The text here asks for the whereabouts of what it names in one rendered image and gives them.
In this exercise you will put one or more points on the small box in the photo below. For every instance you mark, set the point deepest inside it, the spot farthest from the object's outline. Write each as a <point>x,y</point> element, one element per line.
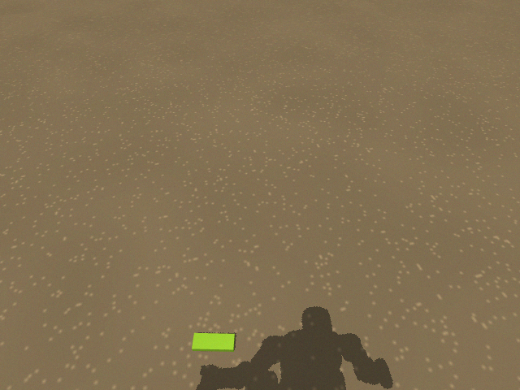
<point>217,342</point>

